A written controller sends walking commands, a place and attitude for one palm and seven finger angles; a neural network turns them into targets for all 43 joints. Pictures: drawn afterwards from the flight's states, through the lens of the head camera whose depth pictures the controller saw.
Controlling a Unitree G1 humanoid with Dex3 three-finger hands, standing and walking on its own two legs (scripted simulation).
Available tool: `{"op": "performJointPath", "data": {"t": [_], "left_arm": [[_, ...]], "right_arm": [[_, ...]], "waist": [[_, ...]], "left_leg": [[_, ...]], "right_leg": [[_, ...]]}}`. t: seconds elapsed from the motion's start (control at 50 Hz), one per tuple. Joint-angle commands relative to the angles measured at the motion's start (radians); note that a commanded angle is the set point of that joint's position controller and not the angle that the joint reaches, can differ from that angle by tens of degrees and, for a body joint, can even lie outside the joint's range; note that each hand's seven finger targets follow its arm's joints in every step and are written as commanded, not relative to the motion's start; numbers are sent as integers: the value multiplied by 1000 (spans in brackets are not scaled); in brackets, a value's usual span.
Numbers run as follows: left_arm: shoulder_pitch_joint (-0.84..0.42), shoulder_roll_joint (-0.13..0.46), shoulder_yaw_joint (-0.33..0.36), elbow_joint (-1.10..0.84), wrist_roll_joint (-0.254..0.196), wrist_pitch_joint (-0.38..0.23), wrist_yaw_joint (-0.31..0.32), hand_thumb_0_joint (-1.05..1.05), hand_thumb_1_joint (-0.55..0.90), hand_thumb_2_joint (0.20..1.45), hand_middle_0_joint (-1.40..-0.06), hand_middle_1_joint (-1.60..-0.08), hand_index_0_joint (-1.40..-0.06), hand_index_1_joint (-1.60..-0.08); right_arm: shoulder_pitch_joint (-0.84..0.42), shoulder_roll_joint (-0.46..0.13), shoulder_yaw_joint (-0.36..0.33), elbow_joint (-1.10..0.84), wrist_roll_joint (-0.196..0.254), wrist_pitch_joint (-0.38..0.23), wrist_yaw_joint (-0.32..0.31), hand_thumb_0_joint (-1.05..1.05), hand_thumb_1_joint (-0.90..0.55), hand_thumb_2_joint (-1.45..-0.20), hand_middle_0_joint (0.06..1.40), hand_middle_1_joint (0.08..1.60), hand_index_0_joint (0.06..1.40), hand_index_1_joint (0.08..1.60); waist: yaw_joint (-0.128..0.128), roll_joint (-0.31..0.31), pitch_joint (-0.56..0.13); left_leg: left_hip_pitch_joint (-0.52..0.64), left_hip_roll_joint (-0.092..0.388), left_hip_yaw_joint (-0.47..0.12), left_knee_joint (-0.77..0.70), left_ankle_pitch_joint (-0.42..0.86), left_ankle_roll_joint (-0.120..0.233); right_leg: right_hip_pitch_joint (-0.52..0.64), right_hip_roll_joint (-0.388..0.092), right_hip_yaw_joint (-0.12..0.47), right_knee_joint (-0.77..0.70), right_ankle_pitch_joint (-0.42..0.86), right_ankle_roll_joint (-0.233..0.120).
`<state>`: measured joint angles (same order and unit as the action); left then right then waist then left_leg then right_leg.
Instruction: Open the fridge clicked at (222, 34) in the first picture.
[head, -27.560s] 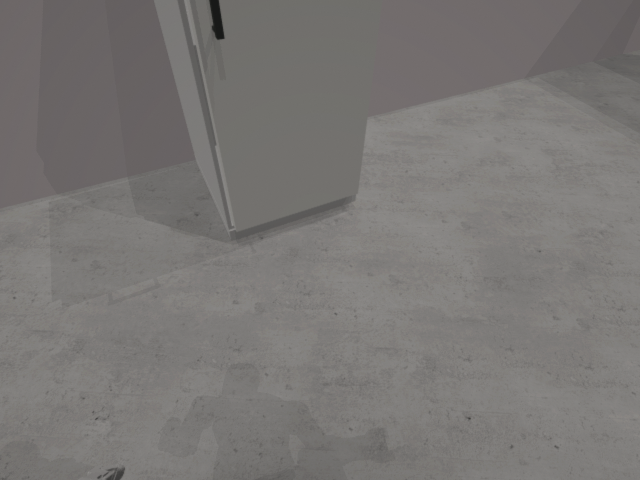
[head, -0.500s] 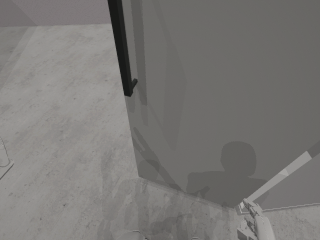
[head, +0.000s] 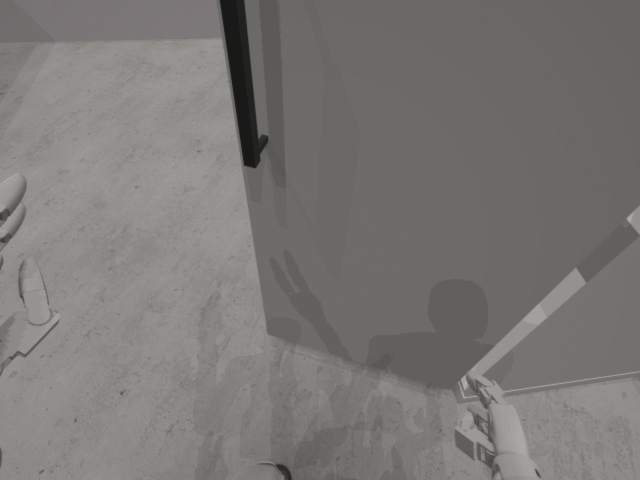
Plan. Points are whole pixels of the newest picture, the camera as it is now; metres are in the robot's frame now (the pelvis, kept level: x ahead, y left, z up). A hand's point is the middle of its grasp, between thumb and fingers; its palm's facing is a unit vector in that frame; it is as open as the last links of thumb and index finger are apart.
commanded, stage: step back with the hand held close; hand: left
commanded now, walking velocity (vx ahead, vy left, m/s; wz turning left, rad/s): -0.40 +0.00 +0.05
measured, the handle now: (243, 24) +0.53 +0.16 +0.27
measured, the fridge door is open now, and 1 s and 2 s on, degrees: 65 65 65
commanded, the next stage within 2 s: stop stepping back and stand still in 0.38 s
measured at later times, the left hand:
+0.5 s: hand out of the picture +0.07 +0.32 +0.16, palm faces +0.42 -0.81 -0.41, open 7.4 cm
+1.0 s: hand out of the picture -0.07 +0.36 +0.16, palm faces +0.45 -0.81 -0.38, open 7.4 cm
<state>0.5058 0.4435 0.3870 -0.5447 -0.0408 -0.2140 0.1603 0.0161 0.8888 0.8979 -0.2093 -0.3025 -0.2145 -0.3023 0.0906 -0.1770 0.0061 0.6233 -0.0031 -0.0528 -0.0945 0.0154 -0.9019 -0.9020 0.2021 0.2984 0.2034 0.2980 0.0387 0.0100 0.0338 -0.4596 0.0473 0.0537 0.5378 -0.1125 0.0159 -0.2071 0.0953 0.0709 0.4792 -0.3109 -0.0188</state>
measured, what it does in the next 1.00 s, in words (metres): walks backwards: left foot, then right foot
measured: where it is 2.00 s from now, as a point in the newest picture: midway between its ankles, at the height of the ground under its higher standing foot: outside the picture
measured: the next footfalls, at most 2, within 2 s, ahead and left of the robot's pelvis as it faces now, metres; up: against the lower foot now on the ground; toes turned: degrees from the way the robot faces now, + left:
left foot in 0.42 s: -0.01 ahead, +0.13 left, +0.00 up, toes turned +1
right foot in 0.66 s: -0.23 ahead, +0.02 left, +0.00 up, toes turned +1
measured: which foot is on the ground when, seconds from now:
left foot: down 0.00-0.28, up 0.30-0.40, down 0.42-0.66, up 0.68-0.82, down 0.84-1.00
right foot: down 0.00-0.42, up 0.44-0.64, down 0.66-1.00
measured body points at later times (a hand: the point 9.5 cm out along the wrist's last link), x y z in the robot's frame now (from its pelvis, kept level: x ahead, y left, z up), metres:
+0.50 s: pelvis -0.15 +0.06 +0.00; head -0.13 +0.09 +0.45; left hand +0.04 +0.36 +0.18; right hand +0.02 -0.18 -0.08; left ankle -0.05 +0.13 -0.73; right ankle -0.13 -0.09 -0.71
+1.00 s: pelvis -0.27 +0.09 +0.00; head -0.30 +0.11 +0.45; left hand -0.10 +0.40 +0.18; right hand -0.14 -0.15 -0.08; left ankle -0.20 +0.19 -0.73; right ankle -0.27 +0.01 -0.71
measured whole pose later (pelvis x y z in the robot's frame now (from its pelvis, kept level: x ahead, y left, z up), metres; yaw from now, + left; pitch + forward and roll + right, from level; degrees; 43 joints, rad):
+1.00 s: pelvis -0.27 +0.09 +0.00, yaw +1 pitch -3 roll -2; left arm 0.52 0.41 0.39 -0.46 -0.05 -0.10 0.18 0.02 0.89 0.90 -0.21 -0.30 -0.21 -0.30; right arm 0.28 -0.19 0.01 0.65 -0.02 -0.09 -0.09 0.02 -0.90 -0.90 0.20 0.30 0.20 0.30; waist -0.05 -0.02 -0.02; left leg -0.31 0.03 0.05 0.55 -0.22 0.03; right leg -0.26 0.05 -0.11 0.71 -0.50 -0.04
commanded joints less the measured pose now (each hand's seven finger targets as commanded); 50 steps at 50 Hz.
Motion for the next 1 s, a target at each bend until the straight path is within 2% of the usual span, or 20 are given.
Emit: {"op": "performJointPath", "data": {"t": [0.0, 0.06, 0.12, 0.2, 0.22, 0.26, 0.28, 0.36, 0.4, 0.44, 0.52, 0.58, 0.62, 0.66, 0.76, 0.8, 0.84, 0.86, 0.96, 0.98], "left_arm": [[50, 238, 189, -150, -12, -42, 14, 0, 900, 900, -200, -300, -200, -300], [100, 241, 202, -142, -28, -45, 2, 0, 900, 900, -200, -300, -200, -300], [104, 221, 205, -153, -33, -42, -4, 0, 900, 900, -200, -300, -200, -300], [113, 183, 162, -184, -57, -6, 14, 0, 900, 900, -200, -300, -200, -300], [85, 205, 166, -219, -52, -5, 20, 0, 900, 900, -200, -300, -200, -300], [-19, 249, 152, -272, -27, -31, 39, 0, 900, 900, -200, -300, -200, -300], [-49, 254, 150, -248, -9, -27, 45, 0, 900, 900, -200, -300, -200, -300], [-112, 206, 120, -185, 14, -23, 34, 0, 900, 900, -200, -300, -200, -300], [-64, 188, 124, -192, 9, -38, 24, 0, 900, 900, -200, -300, -200, -300], [42, 195, 155, -183, -7, -42, 16, 0, 900, 900, -200, -300, -200, -300], [106, 180, 159, -268, -14, -16, 20, 0, 900, 900, -200, -300, -200, -300], [95, 154, 128, -235, -23, 29, 27, 0, 900, 900, -200, -300, -200, -300], [101, 220, 170, -212, -24, 51, 32, 0, 900, 900, -200, -300, -200, -300], [-88, 239, 177, -277, -32, 41, 40, 0, 900, 900, -200, -300, -200, -300], [-190, 122, 64, -15, -1, 70, 45, 0, 900, 900, -200, -300, -200, -300], [-206, 118, 59, -56, 5, 51, 48, 0, 900, 900, -200, -300, -200, -300], [-168, 157, 96, -136, 2, 21, 42, 0, 900, 900, -200, -300, -200, -300], [-156, 187, 121, -185, 9, 12, 36, 0, 900, 900, -200, -300, -200, -300], [12, 155, 127, -222, 1, 18, 30, 0, 900, 900, -200, -300, -200, -300], [26, 171, 145, -206, 8, 22, 32, 0, 900, 900, -200, -300, -200, -300]], "right_arm": [[-46, -119, -45, -175, 2, -8, -30, 0, -900, -900, 200, 300, 200, 300], [-49, -152, -53, -197, 4, 1, -31, 0, -900, -900, 200, 300, 200, 300], [-75, -184, -64, -217, -19, -33, -26, 0, -900, -900, 200, 300, 200, 300], [-62, -169, -66, -196, -16, -52, -13, 0, -900, -900, 200, 300, 200, 300], [-49, -164, -66, -193, -16, -49, -14, 0, -900, -900, 200, 300, 200, 300], [25, -135, -52, -141, -27, -47, -9, 0, -900, -900, 200, 300, 200, 300], [21, -144, -64, -136, -19, -53, -10, 0, -900, -900, 200, 300, 200, 300], [-1, -146, -40, -109, -23, -43, -29, 0, -900, -900, 200, 300, 200, 300], [-19, -168, -55, -140, -11, -64, -33, 0, -900, -900, 200, 300, 200, 300], [-22, -162, -64, -151, -27, -94, -29, 0, -900, -900, 200, 300, 200, 300], [8, -155, -58, -159, -28, -113, -10, 0, -900, -900, 200, 300, 200, 300], [18, -154, -49, -155, -31, -102, -7, 0, -900, -900, 200, 300, 200, 300], [41, -147, -52, -138, -44, -79, -4, 0, -900, -900, 200, 300, 200, 300], [29, -146, -48, -115, -41, -69, -6, 0, -900, -900, 200, 300, 200, 300], [46, -156, -47, -94, -5, -67, -23, 0, -900, -900, 200, 300, 200, 300], [36, -175, -36, -114, -6, -84, -33, 0, -900, -900, 200, 300, 200, 300], [10, -170, -26, -127, -4, -89, -29, 0, -900, -900, 200, 300, 200, 300], [-5, -171, -30, -134, -12, -91, -21, 0, -900, -900, 200, 300, 200, 300], [14, -161, -43, -153, -21, -93, 1, 0, -900, -900, 200, 300, 200, 300], [20, -158, -51, -159, -22, -80, 1, 0, -900, -900, 200, 300, 200, 300]], "waist": [[-26, -52, -199], [-14, 90, -227], [4, 304, -192], [5, 140, -184], [-9, 90, -179], [-39, -117, -141], [-24, -175, -136], [-53, 8, -66], [-10, 319, -163], [1, 260, -227], [-5, 210, -214], [-23, 249, -155], [-42, 1, -140], [-49, -143, -92], [-67, -80, 4], [-61, 88, 33], [-56, 338, 22], [-43, 320, 16], [-22, 235, -57], [-18, 108, -49]], "left_leg": [[184, -18, -35, 60, 109, -17], [314, 77, -132, -92, 425, 16], [-1, 233, -314, -423, -120, 101], [-15, 122, -169, -355, -355, 9], [49, 63, -131, -221, -344, -23], [307, -43, -53, 236, -197, -60], [241, -66, -77, 388, -281, -43], [232, -5, -91, -84, 37, -22], [108, 222, -294, -310, 203, 64], [72, 280, -421, -380, -77, 90], [68, 173, -280, -438, -414, 45], [38, 56, -170, -443, -533, -98], [204, -56, -21, -49, -311, -107], [212, -16, -85, 329, -173, -52], [226, -1, 8, 115, -312, -4], [206, 62, -131, -121, -484, 56], [147, 249, -476, -418, -740, 103], [30, 259, -509, -490, -827, 81], [-122, 111, -175, -275, -622, 11], [-197, 43, -108, -23, -582, 0]], "right_leg": [[-15, -261, 122, -50, 866, -2], [-93, -120, 22, -6, 461, 35], [109, 6, -29, 260, -148, 30], [93, -24, -81, 38, -182, -22], [10, -90, -4, -130, -176, -46], [-363, -430, 301, -362, -3, -165], [-363, -454, 283, -295, 144, -184], [-190, -241, 9, 11, 433, -38], [-20, -45, -33, 288, -125, 20], [-8, -24, 7, 435, -208, 20], [58, -11, -74, 300, -163, 6], [175, 40, -172, -29, -199, -28], [-51, -171, 15, -279, -227, -122], [-303, -432, 254, -358, -287, -218], [-278, -305, 56, -167, -410, -119], [-275, -194, -18, 26, -370, -73], [-269, -52, -157, 375, -229, -4], [-183, -50, -125, 488, -201, -11], [213, -24, -204, 58, -220, -50], [241, -111, -56, -88, -260, -102]]}}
